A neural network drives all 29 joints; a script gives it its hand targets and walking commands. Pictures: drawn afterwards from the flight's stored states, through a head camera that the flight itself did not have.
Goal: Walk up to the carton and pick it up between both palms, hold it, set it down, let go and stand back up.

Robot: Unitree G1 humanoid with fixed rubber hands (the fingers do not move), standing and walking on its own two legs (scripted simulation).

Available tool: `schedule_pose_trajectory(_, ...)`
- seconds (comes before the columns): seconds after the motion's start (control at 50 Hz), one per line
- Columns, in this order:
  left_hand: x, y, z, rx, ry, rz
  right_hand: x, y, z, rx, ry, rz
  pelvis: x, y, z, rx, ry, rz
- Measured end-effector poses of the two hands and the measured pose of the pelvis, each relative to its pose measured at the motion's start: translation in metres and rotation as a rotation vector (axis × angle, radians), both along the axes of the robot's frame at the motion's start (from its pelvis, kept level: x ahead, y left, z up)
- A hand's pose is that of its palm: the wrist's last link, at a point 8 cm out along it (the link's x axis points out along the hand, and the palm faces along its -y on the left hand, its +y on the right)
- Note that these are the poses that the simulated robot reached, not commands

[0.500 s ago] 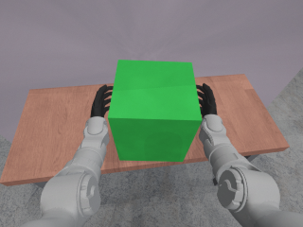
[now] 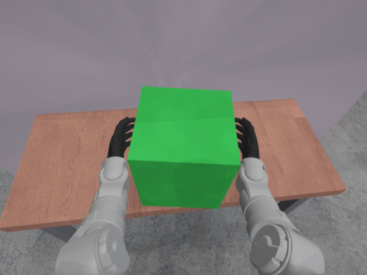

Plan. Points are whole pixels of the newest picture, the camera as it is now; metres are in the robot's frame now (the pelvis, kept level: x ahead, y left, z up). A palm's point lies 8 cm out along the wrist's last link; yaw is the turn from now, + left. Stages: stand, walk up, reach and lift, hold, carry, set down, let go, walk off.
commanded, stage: reach and lift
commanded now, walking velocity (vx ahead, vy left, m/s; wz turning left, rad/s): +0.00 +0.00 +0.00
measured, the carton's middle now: (183, 152) +0.42 +0.04 -0.03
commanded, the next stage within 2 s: none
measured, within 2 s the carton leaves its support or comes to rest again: leaves its support in 0.82 s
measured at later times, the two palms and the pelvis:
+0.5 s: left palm (119, 156) +0.37 +0.18 +0.02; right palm (251, 156) +0.39 -0.12 +0.03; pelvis +0.00 +0.00 +0.00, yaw +0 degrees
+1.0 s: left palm (120, 157) +0.36 +0.17 +0.05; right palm (260, 158) +0.37 -0.13 +0.05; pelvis -0.01 -0.01 +0.01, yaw -2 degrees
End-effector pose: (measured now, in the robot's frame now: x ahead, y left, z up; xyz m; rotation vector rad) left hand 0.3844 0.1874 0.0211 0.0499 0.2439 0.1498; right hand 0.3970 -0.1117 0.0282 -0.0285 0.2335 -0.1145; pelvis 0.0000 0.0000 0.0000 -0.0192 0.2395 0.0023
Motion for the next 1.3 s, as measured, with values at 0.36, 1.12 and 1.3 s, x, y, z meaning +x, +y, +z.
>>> schedule_pose_trajectory(0.36,-0.006,0.0,0.001,-0.006,-0.015,0.011,-0.003,0.0,0.001,-0.011,-0.022,0.01,0.004,-0.001,0.004,0.003,-0.012,-0.001)
schedule_pose_trajectory(1.12,-0.026,-0.01,0.037,-0.037,-0.039,0.002,-0.028,-0.01,0.038,0.0,-0.053,0.0,-0.01,-0.003,0.008,0.007,-0.125,-0.022)
schedule_pose_trajectory(1.3,-0.025,-0.012,0.058,-0.039,-0.048,-0.009,-0.031,-0.012,0.056,0.009,-0.06,-0.012,-0.008,0.0,0.009,0.005,-0.19,-0.019)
